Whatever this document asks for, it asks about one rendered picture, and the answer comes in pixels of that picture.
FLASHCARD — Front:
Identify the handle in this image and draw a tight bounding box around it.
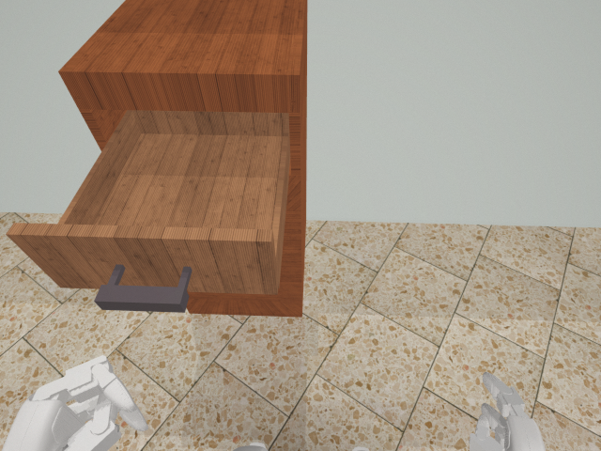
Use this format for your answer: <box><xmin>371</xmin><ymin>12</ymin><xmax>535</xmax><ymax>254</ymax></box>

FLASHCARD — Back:
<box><xmin>94</xmin><ymin>264</ymin><xmax>192</xmax><ymax>313</ymax></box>

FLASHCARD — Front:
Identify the right robot hand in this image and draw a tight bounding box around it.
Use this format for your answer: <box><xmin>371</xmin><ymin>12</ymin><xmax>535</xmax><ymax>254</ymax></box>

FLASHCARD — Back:
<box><xmin>470</xmin><ymin>372</ymin><xmax>546</xmax><ymax>451</ymax></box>

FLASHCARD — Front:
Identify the drawer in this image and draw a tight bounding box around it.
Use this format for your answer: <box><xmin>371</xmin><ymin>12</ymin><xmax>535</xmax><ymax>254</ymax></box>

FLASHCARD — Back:
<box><xmin>6</xmin><ymin>110</ymin><xmax>290</xmax><ymax>295</ymax></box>

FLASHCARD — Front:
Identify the cabinet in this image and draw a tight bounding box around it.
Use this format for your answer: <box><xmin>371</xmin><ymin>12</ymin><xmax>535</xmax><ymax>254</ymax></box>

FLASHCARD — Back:
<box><xmin>59</xmin><ymin>0</ymin><xmax>307</xmax><ymax>318</ymax></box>

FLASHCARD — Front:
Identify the left robot hand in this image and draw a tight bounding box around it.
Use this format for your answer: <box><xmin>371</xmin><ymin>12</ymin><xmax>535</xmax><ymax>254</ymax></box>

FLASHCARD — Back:
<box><xmin>2</xmin><ymin>355</ymin><xmax>148</xmax><ymax>451</ymax></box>

